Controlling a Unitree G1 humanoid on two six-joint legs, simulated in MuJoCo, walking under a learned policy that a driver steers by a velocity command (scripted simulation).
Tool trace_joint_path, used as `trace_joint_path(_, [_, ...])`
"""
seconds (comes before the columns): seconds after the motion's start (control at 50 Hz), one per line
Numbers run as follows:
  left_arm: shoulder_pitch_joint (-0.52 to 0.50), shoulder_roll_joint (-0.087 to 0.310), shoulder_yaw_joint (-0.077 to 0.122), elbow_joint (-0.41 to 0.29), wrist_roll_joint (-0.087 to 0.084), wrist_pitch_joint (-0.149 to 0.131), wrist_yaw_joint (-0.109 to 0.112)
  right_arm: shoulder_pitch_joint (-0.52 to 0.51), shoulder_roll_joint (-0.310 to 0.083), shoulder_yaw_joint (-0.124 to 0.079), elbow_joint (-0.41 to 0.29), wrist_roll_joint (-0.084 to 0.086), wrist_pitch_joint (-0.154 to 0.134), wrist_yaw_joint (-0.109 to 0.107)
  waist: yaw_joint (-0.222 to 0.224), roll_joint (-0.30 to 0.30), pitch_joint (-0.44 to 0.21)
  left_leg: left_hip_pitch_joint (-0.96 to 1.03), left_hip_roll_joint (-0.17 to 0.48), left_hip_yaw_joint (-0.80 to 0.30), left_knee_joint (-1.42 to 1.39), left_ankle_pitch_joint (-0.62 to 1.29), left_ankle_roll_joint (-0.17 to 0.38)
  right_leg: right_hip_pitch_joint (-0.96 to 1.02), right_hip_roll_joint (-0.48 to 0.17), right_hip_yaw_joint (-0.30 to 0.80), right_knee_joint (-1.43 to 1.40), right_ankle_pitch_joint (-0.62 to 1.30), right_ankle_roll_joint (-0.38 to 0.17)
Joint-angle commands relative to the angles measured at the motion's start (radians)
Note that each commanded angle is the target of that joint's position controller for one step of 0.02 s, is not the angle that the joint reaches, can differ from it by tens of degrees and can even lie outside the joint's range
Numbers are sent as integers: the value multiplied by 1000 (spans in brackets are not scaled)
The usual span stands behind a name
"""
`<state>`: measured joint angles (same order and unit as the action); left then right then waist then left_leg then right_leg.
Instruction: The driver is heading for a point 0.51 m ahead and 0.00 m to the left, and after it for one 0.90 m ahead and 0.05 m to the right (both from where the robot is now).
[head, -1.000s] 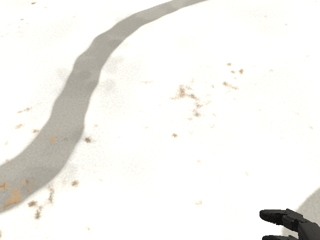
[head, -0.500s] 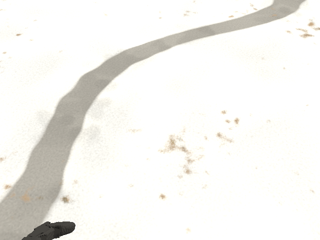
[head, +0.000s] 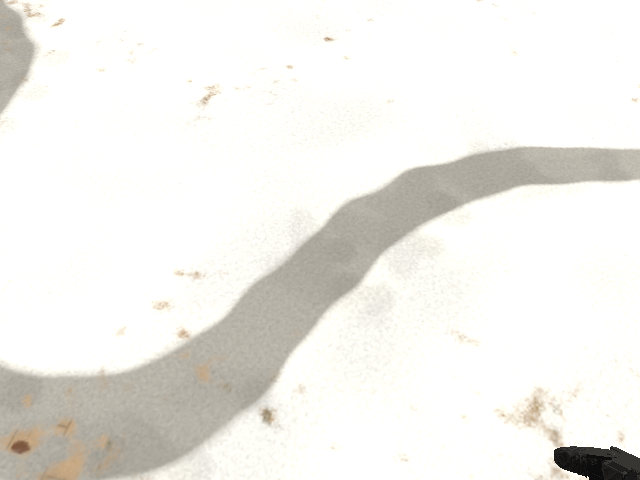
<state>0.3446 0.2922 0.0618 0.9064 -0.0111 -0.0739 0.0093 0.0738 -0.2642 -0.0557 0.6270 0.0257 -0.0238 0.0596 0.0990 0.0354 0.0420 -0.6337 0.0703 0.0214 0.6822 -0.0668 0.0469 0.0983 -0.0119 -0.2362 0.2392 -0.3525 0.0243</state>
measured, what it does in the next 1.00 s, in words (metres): walks ahead: left foot, then right foot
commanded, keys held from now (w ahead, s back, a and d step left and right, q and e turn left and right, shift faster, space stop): w+q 0.22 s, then w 0.10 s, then w+e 0.18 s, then e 0.50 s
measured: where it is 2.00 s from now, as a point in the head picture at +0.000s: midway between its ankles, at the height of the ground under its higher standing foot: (329, 467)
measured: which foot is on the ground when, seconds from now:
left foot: up 0.00-0.06, down 0.08-0.60, up 0.62-1.00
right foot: down 0.00-0.06, up 0.08-0.58, down 0.60-1.00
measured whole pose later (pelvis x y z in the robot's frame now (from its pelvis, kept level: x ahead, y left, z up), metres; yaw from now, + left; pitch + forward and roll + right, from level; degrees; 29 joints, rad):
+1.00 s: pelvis +0.46 +0.05 +0.00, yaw -5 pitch +3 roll +1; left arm 0.20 0.32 0.06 0.67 -0.01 0.03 0.02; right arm 0.15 -0.29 -0.04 0.67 -0.01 0.00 -0.04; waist 0.03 0.01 0.03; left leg -0.53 -0.01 -0.14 0.76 -0.28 -0.09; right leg -0.38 0.13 0.17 0.48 -0.15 -0.05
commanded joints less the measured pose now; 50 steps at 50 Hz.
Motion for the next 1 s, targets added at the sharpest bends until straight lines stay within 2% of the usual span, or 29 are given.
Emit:
trace_joint_path(0.02, [-32,216,50,-60,-11,6,13,-27,-92,-30,-103,-3,-10,11,-79,-140,-11,88,-73,83,-32,-112,58,9,-279,50,122,987,-134])
trace_joint_path(0.04, [-38,231,54,-64,-13,13,17,69,-127,-50,-84,-3,-6,8,-138,-146,-70,219,-114,101,-50,-138,86,-6,-270,35,266,1110,-124])
trace_joint_path(0.06, [-52,226,51,-72,-17,16,20,234,-177,-81,-40,-1,-2,-5,-229,-117,-156,466,-147,93,-124,-66,125,-107,-237,14,476,1067,-94])
trace_joint_path(0.08, [-29,172,31,-94,11,7,18,374,-255,-110,-5,2,10,-30,-272,17,-240,777,-11,-129,-142,-53,182,-382,-185,22,787,615,-52])
trace_joint_path(0.1, [54,34,-11,-155,36,-25,0,311,-348,-109,-31,-3,-3,-35,-128,231,-337,1035,236,-720,-251,-193,362,-790,24,155,1102,-255,-7])
trace_joint_path(0.12, [-69,135,5,-173,-3,-62,-14,349,-264,-88,-45,-8,-18,-28,-223,108,-405,1036,271,-840,-377,-278,373,-887,10,340,1184,-234,-19])
trace_joint_path(0.14, [-143,159,13,-206,-32,-75,-18,312,-217,-73,-30,-13,-32,-25,-210,65,-247,922,238,-684,-391,-209,323,-950,-32,328,1145,-125,-36])
trace_joint_path(0.16, [-144,147,9,-200,-17,-80,-11,248,-188,-63,-33,-7,-39,-25,-160,-19,-162,761,186,-555,-393,-112,284,-897,-75,323,1054,-36,-39])
trace_joint_path(0.18, [-132,149,15,-187,7,-75,-4,183,-165,-55,-46,-11,-40,-26,-117,-34,-115,628,142,-465,-402,-11,256,-824,-103,321,975,11,-29])
trace_joint_path(0.2, [-106,155,21,-185,14,-62,-5,150,-145,-46,-60,-21,-41,-28,-84,-14,-100,546,113,-417,-426,58,246,-761,-120,328,937,44,-21])
trace_joint_path(0.26, [-95,114,15,-188,29,-30,-6,157,-149,-45,-40,-18,-51,-41,-65,-2,-87,439,87,-326,-463,213,257,-716,-117,296,842,116,24])
trace_joint_path(0.32, [-197,81,2,-218,31,-27,-6,215,-156,-43,-1,-18,-51,-59,-103,13,-57,428,49,-245,-472,259,222,-745,-105,278,656,296,45])
trace_joint_path(0.36, [-248,64,-7,-224,21,-32,-15,237,-153,-38,20,-17,-50,-64,-132,32,-51,443,27,-192,-472,210,183,-716,-90,266,507,437,35])
trace_joint_path(0.42, [-340,56,-15,-246,3,-39,-32,286,-170,-36,55,-16,-55,-63,-181,38,-12,485,62,-191,-493,98,164,-702,-73,251,379,552,6])
trace_joint_path(0.5, [-410,67,-17,-287,-7,-44,-60,333,-178,-38,103,-21,-48,-64,-204,23,28,685,143,-196,-447,177,159,-826,-59,256,311,433,-51])
trace_joint_path(0.56, [-331,83,-8,-280,8,-49,-78,291,-185,-36,106,-29,-30,-77,-152,45,-30,723,129,-134,-297,595,110,-688,12,215,275,321,-96])
trace_joint_path(0.6, [-127,148,26,-235,17,-51,-73,236,-201,-35,83,-30,-19,-90,-34,41,-163,669,56,-70,-6,799,50,-403,68,182,215,438,-138])
trace_joint_path(0.62, [1,222,41,-226,28,-48,-62,241,-169,-19,49,-51,-25,-96,2,-70,-294,455,-4,-38,303,455,-1,-101,-109,401,261,785,-214])
trace_joint_path(0.64, [-14,268,41,-239,35,-42,-61,415,-54,13,47,-62,-40,-79,-102,-317,-436,53,-191,-52,683,-557,-93,270,-391,841,289,1093,-441])
trace_joint_path(0.66, [18,179,32,-246,14,-25,-54,383,-167,0,66,-50,-48,-66,-29,-166,-518,18,-148,-179,749,-553,-90,280,-353,866,243,967,-419])
trace_joint_path(0.68, [-56,158,25,-270,5,-12,-45,273,-187,-9,28,-19,-49,-62,-26,-136,-374,-46,-99,-174,734,-499,-88,166,-310,737,224,894,-377])
trace_joint_path(0.7, [-108,144,22,-281,0,3,-38,208,-184,-7,14,-23,-45,-68,-40,-38,-265,-57,-66,-143,679,-448,-89,16,-263,659,189,834,-339])
trace_joint_path(0.72, [-137,141,19,-294,0,15,-32,174,-183,-11,2,-33,-33,-76,-62,-6,-186,-39,-51,-130,625,-417,-96,-127,-235,625,152,789,-328])
trace_joint_path(0.76, [-170,151,23,-300,16,26,-28,215,-155,-10,0,-35,-6,-86,-124,-67,-135,69,-43,-120,511,-386,-106,-320,-181,585,89,708,-315])
trace_joint_path(0.8, [-186,166,30,-301,18,30,-23,245,-121,-1,13,-40,3,-100,-141,-109,-144,116,-58,-96,389,-359,-128,-392,-149,535,85,769,-311])
trace_joint_path(0.84, [-175,185,39,-297,12,43,-11,230,-120,-2,16,-45,7,-108,-135,-115,-191,132,-70,-100,320,-291,-145,-392,-141,535,104,753,-300])
trace_joint_path(0.88, [-180,188,42,-300,1,60,2,196,-120,-5,12,-41,15,-109,-126,-122,-211,148,-78,-112,255,-217,-150,-401,-118,546,109,587,-268])
trace_joint_path(0.94, [-182,184,43,-308,-4,85,16,118,-113,-6,-10,-33,17,-104,-101,-157,-178,159,-94,-126,143,-179,-144,-418,-93,604,98,287,-235])
trace_joint_path(1.0, [-165,182,46,-311,1,100,19,81,-120,-12,-22,-26,-3,-92,-82,-199,-159,194,-111,-134,14,-216,-127,-374,-101,677,129,263,-227])
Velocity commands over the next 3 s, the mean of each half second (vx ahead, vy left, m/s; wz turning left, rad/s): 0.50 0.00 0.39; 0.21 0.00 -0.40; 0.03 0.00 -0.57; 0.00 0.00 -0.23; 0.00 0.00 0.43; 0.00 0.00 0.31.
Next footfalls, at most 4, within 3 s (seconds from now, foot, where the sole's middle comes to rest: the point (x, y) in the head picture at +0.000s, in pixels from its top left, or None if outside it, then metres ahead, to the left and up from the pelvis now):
0.08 left None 0.21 0.11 -0.77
0.60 right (381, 438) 0.55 -0.04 -0.77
1.08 left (278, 413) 0.58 0.18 -0.77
1.52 right None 0.46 -0.06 -0.77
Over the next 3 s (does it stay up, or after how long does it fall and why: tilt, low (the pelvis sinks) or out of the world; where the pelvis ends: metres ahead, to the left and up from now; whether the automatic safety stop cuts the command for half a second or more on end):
stays up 0.47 0.11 0.00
